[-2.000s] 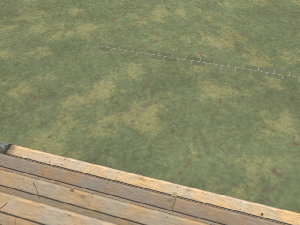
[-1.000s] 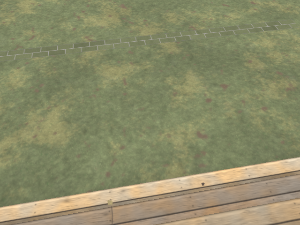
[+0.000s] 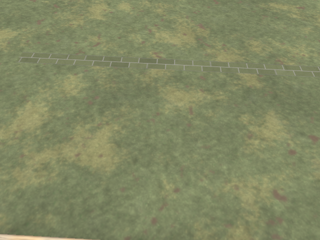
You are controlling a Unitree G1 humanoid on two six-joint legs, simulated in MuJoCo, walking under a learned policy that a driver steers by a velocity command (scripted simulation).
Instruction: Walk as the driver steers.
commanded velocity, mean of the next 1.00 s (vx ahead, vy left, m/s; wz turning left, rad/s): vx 0.16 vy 0.00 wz -0.34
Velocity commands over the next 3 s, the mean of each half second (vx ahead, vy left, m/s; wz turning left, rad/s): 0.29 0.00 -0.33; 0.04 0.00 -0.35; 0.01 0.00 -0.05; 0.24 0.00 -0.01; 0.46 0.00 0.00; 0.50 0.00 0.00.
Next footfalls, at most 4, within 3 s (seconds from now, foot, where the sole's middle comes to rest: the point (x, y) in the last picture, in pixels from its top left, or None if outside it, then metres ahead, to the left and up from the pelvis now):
0.18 right None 0.21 -0.10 -0.92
0.64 left None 0.44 0.10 -1.12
1.44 right None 0.22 -0.01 -0.92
2.12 left None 0.47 0.19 -1.12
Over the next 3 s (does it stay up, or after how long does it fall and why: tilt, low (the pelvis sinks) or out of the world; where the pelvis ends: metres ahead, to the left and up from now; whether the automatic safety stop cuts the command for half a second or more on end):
stays up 0.84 0.02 -0.67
